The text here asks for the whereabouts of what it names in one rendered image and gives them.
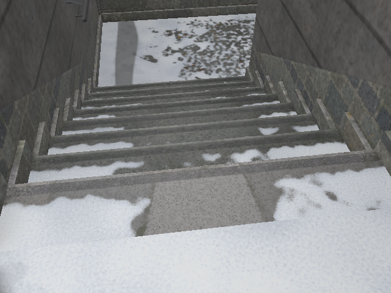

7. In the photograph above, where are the stairs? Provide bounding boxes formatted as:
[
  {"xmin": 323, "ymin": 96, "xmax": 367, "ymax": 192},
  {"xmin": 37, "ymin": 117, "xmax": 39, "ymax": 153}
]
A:
[{"xmin": 28, "ymin": 76, "xmax": 350, "ymax": 183}]

